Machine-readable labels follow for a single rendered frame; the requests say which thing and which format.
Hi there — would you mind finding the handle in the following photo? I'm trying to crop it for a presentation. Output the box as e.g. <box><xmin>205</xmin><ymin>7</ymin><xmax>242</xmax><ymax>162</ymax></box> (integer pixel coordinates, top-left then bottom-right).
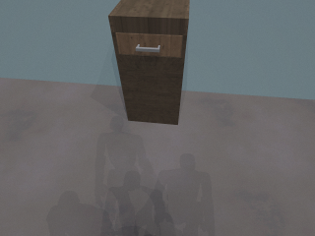
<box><xmin>135</xmin><ymin>44</ymin><xmax>160</xmax><ymax>53</ymax></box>

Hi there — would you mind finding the drawer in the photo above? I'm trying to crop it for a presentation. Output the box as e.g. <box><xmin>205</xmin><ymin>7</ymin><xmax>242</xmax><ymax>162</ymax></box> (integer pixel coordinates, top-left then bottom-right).
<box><xmin>115</xmin><ymin>32</ymin><xmax>183</xmax><ymax>57</ymax></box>

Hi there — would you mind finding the cabinet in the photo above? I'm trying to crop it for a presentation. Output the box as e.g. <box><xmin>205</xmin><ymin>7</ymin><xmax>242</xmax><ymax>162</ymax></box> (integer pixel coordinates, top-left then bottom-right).
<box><xmin>108</xmin><ymin>0</ymin><xmax>190</xmax><ymax>125</ymax></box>

